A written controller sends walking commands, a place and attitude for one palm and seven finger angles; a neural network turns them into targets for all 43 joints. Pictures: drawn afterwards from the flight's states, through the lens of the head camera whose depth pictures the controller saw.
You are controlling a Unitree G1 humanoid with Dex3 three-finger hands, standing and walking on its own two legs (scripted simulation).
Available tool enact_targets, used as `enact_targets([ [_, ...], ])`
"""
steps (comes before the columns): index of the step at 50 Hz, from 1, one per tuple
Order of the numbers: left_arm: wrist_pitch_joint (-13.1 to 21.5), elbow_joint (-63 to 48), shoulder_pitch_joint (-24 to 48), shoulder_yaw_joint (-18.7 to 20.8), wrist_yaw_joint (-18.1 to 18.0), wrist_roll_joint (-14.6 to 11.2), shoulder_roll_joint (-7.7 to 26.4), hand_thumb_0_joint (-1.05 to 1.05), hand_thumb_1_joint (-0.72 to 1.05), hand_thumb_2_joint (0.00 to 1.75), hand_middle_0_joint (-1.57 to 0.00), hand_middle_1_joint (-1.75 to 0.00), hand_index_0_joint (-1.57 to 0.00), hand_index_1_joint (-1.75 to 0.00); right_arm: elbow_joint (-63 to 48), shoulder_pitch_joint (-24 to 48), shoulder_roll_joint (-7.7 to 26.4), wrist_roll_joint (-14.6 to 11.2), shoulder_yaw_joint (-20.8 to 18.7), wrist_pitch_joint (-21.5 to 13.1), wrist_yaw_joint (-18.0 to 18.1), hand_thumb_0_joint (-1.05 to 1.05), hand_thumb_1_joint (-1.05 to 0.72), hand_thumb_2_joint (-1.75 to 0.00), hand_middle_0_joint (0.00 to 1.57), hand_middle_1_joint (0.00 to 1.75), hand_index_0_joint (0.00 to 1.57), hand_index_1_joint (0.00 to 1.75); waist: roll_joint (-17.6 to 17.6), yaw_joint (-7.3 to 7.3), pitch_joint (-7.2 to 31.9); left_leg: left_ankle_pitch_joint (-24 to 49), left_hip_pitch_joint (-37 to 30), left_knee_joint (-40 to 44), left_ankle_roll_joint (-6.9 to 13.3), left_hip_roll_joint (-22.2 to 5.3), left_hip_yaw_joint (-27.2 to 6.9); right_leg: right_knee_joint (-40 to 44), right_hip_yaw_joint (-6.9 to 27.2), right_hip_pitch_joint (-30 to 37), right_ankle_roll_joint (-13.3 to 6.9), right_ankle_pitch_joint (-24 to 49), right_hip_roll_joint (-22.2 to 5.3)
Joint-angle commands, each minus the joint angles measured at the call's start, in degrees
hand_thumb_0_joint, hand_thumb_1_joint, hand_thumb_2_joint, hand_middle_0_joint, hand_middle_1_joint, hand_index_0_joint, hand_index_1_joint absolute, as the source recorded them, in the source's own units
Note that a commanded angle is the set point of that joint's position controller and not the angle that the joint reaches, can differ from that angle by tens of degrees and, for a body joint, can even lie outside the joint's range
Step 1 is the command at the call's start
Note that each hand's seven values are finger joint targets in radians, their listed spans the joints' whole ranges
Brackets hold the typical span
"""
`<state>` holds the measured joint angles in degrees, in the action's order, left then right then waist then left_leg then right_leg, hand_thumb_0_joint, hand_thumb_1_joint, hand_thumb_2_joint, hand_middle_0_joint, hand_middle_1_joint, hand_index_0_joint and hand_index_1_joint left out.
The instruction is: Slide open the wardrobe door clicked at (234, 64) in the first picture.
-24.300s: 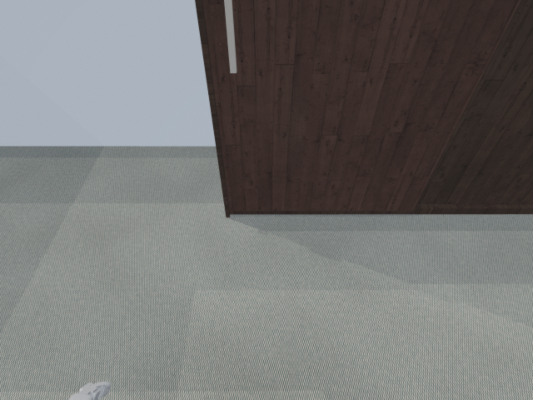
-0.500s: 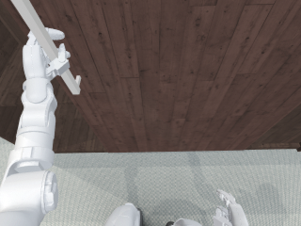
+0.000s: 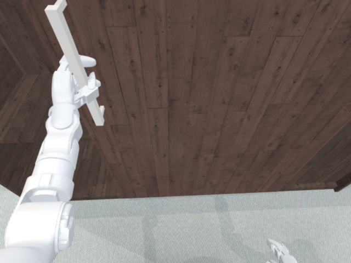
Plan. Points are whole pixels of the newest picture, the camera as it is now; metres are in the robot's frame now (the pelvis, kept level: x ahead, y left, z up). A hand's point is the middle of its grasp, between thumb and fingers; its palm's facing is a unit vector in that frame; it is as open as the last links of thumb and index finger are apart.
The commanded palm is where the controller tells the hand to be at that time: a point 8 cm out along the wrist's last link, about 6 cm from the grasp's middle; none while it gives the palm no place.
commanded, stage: stop walking and hold the door there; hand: left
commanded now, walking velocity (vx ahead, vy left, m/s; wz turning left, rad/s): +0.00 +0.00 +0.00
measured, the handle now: (84, 74) +0.48 +0.25 +0.16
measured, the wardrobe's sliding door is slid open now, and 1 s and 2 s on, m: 0.49 0.49 0.49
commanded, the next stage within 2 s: loosen the grip on the handle in 0.06 s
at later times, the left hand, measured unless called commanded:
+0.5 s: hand (92, 88) +0.44 +0.22 +0.16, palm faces +0.27 -0.95 -0.16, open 11.2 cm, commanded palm +0.40 +0.25 +0.15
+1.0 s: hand (91, 90) +0.44 +0.22 +0.15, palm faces +0.25 -0.95 -0.18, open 14.3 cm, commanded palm +0.40 +0.28 +0.15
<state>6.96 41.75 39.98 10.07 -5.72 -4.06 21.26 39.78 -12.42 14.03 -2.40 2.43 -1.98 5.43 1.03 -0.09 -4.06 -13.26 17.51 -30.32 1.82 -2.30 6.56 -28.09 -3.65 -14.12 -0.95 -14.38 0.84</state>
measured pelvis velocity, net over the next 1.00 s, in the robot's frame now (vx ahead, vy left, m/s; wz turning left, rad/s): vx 0.01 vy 0.00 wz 0.01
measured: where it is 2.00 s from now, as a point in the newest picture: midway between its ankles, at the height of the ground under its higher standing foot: outside the picture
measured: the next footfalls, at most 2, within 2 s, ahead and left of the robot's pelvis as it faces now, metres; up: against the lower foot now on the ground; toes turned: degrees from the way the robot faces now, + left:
none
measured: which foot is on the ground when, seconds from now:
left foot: down 0.00-1.00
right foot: down 0.00-1.00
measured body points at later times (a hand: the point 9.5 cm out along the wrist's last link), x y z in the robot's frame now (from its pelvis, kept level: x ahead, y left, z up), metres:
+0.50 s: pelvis -0.02 -0.01 -0.01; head +0.00 +0.01 +0.44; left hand +0.42 +0.27 +0.17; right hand +0.07 -0.28 -0.10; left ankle +0.03 +0.09 -0.74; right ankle +0.01 -0.11 -0.74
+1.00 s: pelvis +0.01 +0.00 +0.00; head +0.03 +0.00 +0.44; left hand +0.42 +0.27 +0.16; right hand +0.12 -0.25 -0.11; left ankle +0.03 +0.09 -0.74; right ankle +0.01 -0.11 -0.74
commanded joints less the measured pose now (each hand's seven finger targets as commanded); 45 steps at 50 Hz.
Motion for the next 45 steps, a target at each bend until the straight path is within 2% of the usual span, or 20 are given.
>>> enact_targets([
  [1, 3.64, -8.50, 19.11, 0.41, 0.82, 1.20, 9.52, 0.00, 0.90, 0.90, -0.45, -1.40, -0.45, -1.40, -5.94, 0.80, 9.26, 0.22, -3.26, -1.51, 1.17, 0.00, -0.90, -0.90, 0.20, 0.30, 0.20, 0.30, -0.31, -0.19, 19.59, 12.95, -7.57, 4.69, 0.52, -9.43, -9.02, 2.11, 6.28, 6.02, 0.85, 11.91, -7.14],
  [7, 4.28, -6.77, 19.14, 0.95, 1.03, 1.44, 10.28, 0.00, 0.90, 0.90, -0.45, -1.40, -0.45, -1.40, -5.51, 0.14, 9.30, 0.17, -3.32, -1.08, 1.32, 0.00, -0.90, -0.90, 0.20, 0.30, 0.20, 0.30, -1.38, -0.15, 19.80, 14.50, -7.95, 3.91, 0.23, -9.21, -8.43, 1.97, 6.51, 5.58, 0.81, 14.22, -7.49],
  [8, 5.52, -16.00, 58.66, 23.42, 1.63, 8.93, 43.46, 0.00, 0.90, 0.90, -0.45, -1.40, -0.45, -1.40, -6.91, -2.52, 10.22, 1.09, -8.31, -3.86, -1.07, 0.00, -0.90, -0.90, 0.20, 0.30, 0.20, 0.30, -6.40, 1.16, 15.96, 13.05, -8.43, 1.07, 2.11, -5.74, -3.24, 7.22, 11.15, 0.97, 1.39, 19.51, -6.24],
  [9, -0.38, 6.18, 48.18, 7.37, 4.84, 9.03, 17.66, 0.00, 0.78, 0.84, -0.45, -1.40, -0.45, -1.40, -5.01, -1.85, 9.55, 2.22, -5.34, -7.27, -1.76, 0.00, -0.90, -0.90, 0.20, 0.30, 0.20, 0.30, -9.25, -6.51, 33.07, 24.79, -9.27, 5.67, 1.66, 0.97, -4.78, -2.97, 2.36, 4.12, -2.05, 31.26, -0.91],
  [10, -0.62, -0.26, 40.80, 9.35, 5.15, 5.48, 17.35, 0.00, 0.66, 0.78, -0.45, -1.40, -0.45, -1.40, -4.46, -7.33, 11.28, 0.40, -6.87, -8.21, -2.26, 0.00, -0.90, -0.90, 0.20, 0.30, 0.20, 0.30, -3.70, -4.19, 34.11, 30.28, -15.25, 2.67, -0.46, -0.42, -5.95, -2.33, -0.23, 0.70, -1.71, 22.71, -1.09],
  [11, -0.56, 3.92, 30.09, 6.20, 6.55, 5.89, 8.09, 0.00, 0.54, 0.73, -0.45, -1.40, -0.45, -1.40, -3.13, -8.29, 9.70, 0.56, -6.63, -7.81, -2.64, 0.00, -0.90, -0.90, 0.20, 0.30, 0.20, 0.30, -4.12, -3.91, 29.88, 32.08, -16.11, 1.16, -1.79, -1.01, -7.40, -1.61, -0.57, -6.11, -0.82, 17.20, -0.21],
  [12, 1.42, 0.60, 31.50, 10.31, 6.47, 3.52, 12.15, 0.00, 0.42, 0.67, -0.45, -1.40, -0.45, -1.40, -2.82, -6.39, 11.08, 1.03, -6.37, -7.69, -2.93, 0.00, -0.90, -0.90, 0.20, 0.30, 0.20, 0.30, 4.69, -2.33, 29.32, 29.40, -20.02, 1.46, -2.06, -1.26, -7.60, 0.28, 0.86, -8.21, -0.74, 12.45, -0.55],
  [14, 4.12, -3.20, 31.29, 8.77, 4.76, 3.70, 12.35, 0.00, 0.17, 0.55, -0.45, -1.40, -0.45, -1.40, -4.02, -4.61, 9.94, 1.69, -5.74, -7.80, -3.50, 0.00, -0.90, -0.90, 0.20, 0.30, 0.20, 0.30, 9.33, -2.58, 23.91, 16.35, -16.75, 1.96, -0.90, -0.35, -6.90, 1.56, 1.59, -8.93, -1.37, 8.51, -0.72],
  [17, 6.67, -0.15, 31.41, 3.25, 2.84, 6.39, 9.49, 0.00, -0.19, 0.37, -0.45, -1.40, -0.45, -1.40, -5.02, -4.93, 9.85, 1.13, -5.50, -7.67, -4.26, 0.00, -0.90, -0.90, 0.20, 0.30, 0.20, 0.30, -2.26, -5.02, 16.48, 0.84, -6.82, 2.84, 1.21, -0.19, -7.13, 1.97, 1.27, -11.49, -0.76, 0.81, -0.66],
  [19, 7.60, -0.31, 33.48, 3.17, 2.49, 5.99, 10.77, 0.00, -0.43, 0.26, -0.44, -1.38, -0.44, -1.38, -5.60, -4.26, 10.34, 0.58, -5.40, -7.86, -4.12, 0.00, -0.90, -0.90, 0.20, 0.30, 0.20, 0.30, -3.34, -5.28, 15.69, -8.07, -4.01, 3.87, 1.54, 0.36, -7.24, 2.41, 2.33, -12.31, -0.45, -4.63, -0.97],
  [21, 8.13, -0.17, 34.33, 7.32, 2.39, 4.62, 16.05, 0.00, -0.55, 0.20, -0.41, -1.35, -0.41, -1.35, -6.07, -4.36, 11.05, 0.20, -5.19, -7.80, -3.47, 0.00, -0.90, -0.90, 0.20, 0.30, 0.20, 0.30, -3.90, -4.24, 18.37, -10.30, -2.60, 3.90, 1.67, 1.02, -6.77, 3.16, 3.66, -9.70, -0.40, -7.56, -1.21],
  [22, 7.85, 0.30, 34.77, 4.50, 2.71, 4.28, 13.13, 0.00, -0.55, 0.20, -0.40, -1.33, -0.40, -1.33, -6.27, -3.96, 10.39, 0.10, -4.84, -8.17, -3.42, 0.00, -0.90, -0.90, 0.20, 0.30, 0.20, 0.30, -1.60, -4.41, 18.67, -10.38, -2.65, 3.52, 1.62, 1.41, -6.04, 2.91, 3.95, -9.74, -0.49, -7.81, -1.18],
  [27, 7.49, -0.45, 35.79, 3.78, 3.17, 4.82, 14.56, 0.00, -0.55, 0.20, -0.33, -1.25, -0.33, -1.25, -5.66, -5.64, 10.43, 0.13, -4.68, -8.69, -3.04, 0.00, -0.90, -0.90, 0.20, 0.30, 0.20, 0.30, 0.86, -4.66, 20.14, -10.09, -2.09, 2.39, 1.81, 1.66, -6.18, 2.98, 4.60, -9.80, -0.34, -7.58, -1.26],
  [28, 7.57, -2.74, 33.60, 8.93, 2.98, 4.67, 20.54, 0.00, -0.55, 0.20, -0.32, -1.23, -0.32, -1.23, -5.83, -5.78, 10.92, 0.19, -5.00, -8.59, -2.87, 0.00, -0.90, -0.90, 0.20, 0.30, 0.20, 0.30, 0.75, -2.59, 23.07, -7.89, -2.34, 2.29, 1.84, 1.56, -6.00, 2.97, 4.90, -6.93, -0.57, -6.85, -1.30],
  [32, 6.98, -6.10, 32.27, 4.43, 3.61, 2.69, 13.76, 0.00, -0.55, 0.20, -0.26, -1.17, -0.26, -1.17, -5.83, -6.05, 10.01, 0.07, -4.83, -8.66, -2.43, 0.00, -0.90, -0.90, 0.20, 0.30, 0.20, 0.30, 1.11, -3.60, 23.33, -1.68, -5.35, 1.94, 1.72, 0.98, -6.18, 2.62, 3.84, -6.71, -0.53, -0.94, -0.56],
  [37, 5.95, -10.36, 28.30, 6.08, 3.04, 1.24, 13.17, 0.00, -0.55, 0.20, -0.25, -1.15, -0.25, -1.15, -5.14, -7.04, 10.15, 0.27, -5.18, -8.53, -2.32, 0.00, -0.90, -0.90, 0.20, 0.30, 0.20, 0.30, -0.49, -3.13, 24.17, 7.52, -8.41, 1.00, 1.61, 0.77, -6.36, 1.62, 2.71, -5.52, -0.42, 7.44, -0.01],
  [41, 5.28, -16.45, 25.71, 5.77, 2.01, 1.68, 11.88, 0.00, -0.55, 0.20, -0.25, -1.15, -0.25, -1.15, -5.41, -6.46, 9.64, 0.44, -5.17, -8.34, -2.54, 0.00, -0.90, -0.90, 0.20, 0.30, 0.20, 0.30, 1.60, -2.23, 25.80, 13.92, -11.52, 0.50, 1.29, 0.71, -6.66, 0.44, 2.05, -5.05, -0.50, 12.21, 0.05],
  [42, 4.44, -6.93, 22.81, 9.94, 1.61, 2.88, 16.70, 0.00, -0.55, 0.20, -0.25, -1.15, -0.25, -1.15, -3.72, -8.10, 10.19, 0.66, -5.06, -7.62, -2.05, 0.00, -0.90, -0.90, 0.20, 0.30, 0.20, 0.30, -2.96, -2.95, 20.72, 11.47, -7.45, 0.36, 1.34, 0.60, -6.57, 0.60, 2.05, -6.37, -0.27, 10.84, -0.01],
  [43, 4.47, -7.98, 23.23, 8.64, 1.97, 2.96, 15.73, 0.00, -0.55, 0.20, -0.25, -1.15, -0.25, -1.15, -4.65, -7.59, 10.07, 0.68, -4.49, -7.15, -2.12, 0.00, -0.90, -0.90, 0.20, 0.30, 0.20, 0.30, -2.34, -2.92, 19.37, 9.59, -5.52, 0.67, 1.38, 1.06, -6.27, 0.66, 2.20, -6.46, -0.11, 9.92, -0.22],
  [45, 5.09, -11.63, 24.62, 10.50, 2.02, 3.60, 18.35, 0.00, -0.55, 0.20, -0.25, -1.15, -0.25, -1.15, -5.46, -6.49, 9.87, 0.70, -4.70, -6.79, -1.86, 0.00, -0.90, -0.90, 0.20, 0.30, 0.20, 0.30, -1.04, -2.03, 21.70, 10.18, -6.20, 0.47, 1.62, 1.25, -6.01, 0.33, 2.66, -4.53, -0.33, 10.77, -0.46],
])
